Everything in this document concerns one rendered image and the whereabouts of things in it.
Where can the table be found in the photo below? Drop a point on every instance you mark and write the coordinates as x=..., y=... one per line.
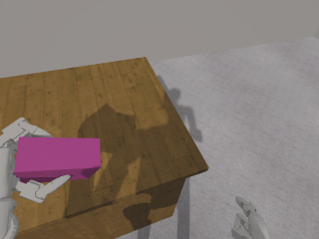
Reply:
x=146, y=150

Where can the sponge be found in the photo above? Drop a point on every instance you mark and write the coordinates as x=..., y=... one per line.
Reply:
x=44, y=159

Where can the robot left hand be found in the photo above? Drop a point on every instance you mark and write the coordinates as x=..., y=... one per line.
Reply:
x=32, y=190

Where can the robot right hand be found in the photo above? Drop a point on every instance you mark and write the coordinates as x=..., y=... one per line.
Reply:
x=254, y=227

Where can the robot left forearm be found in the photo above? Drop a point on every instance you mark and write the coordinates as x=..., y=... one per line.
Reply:
x=9, y=223

